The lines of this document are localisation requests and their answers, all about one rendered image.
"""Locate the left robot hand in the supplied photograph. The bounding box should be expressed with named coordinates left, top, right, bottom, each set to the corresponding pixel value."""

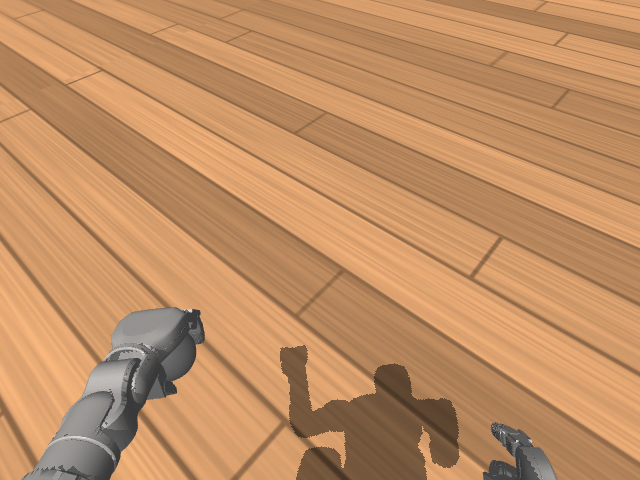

left=111, top=307, right=205, bottom=400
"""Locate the ball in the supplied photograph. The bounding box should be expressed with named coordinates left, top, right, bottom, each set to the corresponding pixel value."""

left=161, top=333, right=196, bottom=381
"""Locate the right robot hand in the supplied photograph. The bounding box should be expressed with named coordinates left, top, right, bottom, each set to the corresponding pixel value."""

left=483, top=423, right=558, bottom=480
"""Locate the left robot arm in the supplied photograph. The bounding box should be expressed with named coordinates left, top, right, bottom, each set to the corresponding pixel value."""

left=21, top=343, right=160, bottom=480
